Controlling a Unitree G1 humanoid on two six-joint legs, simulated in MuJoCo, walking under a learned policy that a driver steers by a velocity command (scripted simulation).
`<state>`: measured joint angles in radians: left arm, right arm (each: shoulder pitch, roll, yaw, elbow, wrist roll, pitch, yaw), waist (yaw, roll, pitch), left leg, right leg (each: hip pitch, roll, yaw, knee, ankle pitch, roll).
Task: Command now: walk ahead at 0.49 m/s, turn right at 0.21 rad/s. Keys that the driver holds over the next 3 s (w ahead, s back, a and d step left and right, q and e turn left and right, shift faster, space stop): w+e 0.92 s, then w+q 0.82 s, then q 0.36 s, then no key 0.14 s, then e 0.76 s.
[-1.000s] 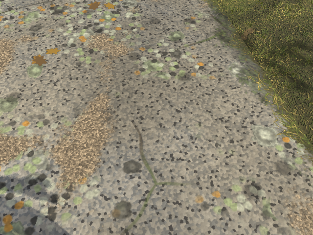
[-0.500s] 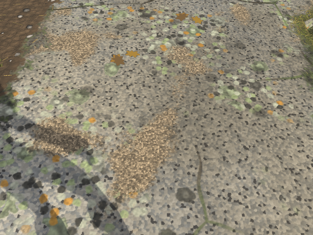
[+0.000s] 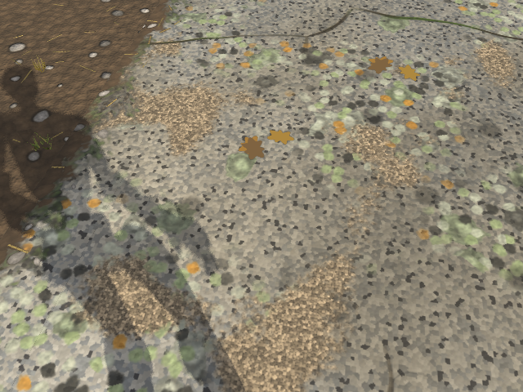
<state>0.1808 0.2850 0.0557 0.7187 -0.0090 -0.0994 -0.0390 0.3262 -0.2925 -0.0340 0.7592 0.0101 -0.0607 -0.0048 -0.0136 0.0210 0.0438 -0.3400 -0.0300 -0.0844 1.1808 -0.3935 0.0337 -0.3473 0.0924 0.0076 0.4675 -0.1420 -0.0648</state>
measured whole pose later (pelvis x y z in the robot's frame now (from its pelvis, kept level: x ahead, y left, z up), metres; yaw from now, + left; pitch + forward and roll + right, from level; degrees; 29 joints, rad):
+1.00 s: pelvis +0.51 -0.11 +0.00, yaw -34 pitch +1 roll +0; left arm 0.23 0.29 0.06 0.64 -0.01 -0.04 -0.03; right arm 0.22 -0.32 -0.04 0.74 0.01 -0.10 0.01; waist -0.01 0.02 0.07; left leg -0.48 0.09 -0.04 1.16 -0.34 -0.02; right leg -0.32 0.09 0.00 0.47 -0.17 -0.10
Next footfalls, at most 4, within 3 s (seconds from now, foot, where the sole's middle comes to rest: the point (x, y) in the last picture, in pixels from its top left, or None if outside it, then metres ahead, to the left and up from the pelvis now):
0.34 left None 0.37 0.13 -0.77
0.84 right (352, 355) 0.55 -0.21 -0.77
1.38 left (326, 232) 0.93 -0.18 -0.77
1.84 right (405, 182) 1.13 -0.46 -0.77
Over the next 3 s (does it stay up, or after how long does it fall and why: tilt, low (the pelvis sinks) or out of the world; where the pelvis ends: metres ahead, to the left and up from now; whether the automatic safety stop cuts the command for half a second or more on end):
stays up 1.09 -0.35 0.02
